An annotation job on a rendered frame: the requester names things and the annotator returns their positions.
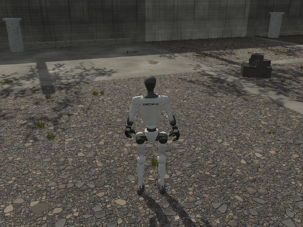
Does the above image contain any robot right hand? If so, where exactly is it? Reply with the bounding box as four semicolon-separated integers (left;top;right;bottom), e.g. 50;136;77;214
169;131;180;141

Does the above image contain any humanoid robot head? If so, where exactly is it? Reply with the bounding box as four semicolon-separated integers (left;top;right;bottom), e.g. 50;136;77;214
143;75;158;98

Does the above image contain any left robot upper arm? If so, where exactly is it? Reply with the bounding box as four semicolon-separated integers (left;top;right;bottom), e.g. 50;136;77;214
129;96;141;122

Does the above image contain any robot left forearm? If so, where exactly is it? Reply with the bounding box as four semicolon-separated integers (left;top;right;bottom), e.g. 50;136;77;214
125;115;134;131

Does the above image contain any right robot upper arm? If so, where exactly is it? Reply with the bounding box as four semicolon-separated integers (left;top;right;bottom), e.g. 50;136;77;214
160;96;174;122

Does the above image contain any robot left thigh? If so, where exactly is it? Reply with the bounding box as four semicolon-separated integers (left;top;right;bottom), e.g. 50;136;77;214
136;132;146;165

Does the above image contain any robot left hand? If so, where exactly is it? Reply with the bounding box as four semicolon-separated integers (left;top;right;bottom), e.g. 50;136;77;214
125;129;135;138

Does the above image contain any robot right forearm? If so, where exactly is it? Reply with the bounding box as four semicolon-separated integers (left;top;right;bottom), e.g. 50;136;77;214
169;114;178;132

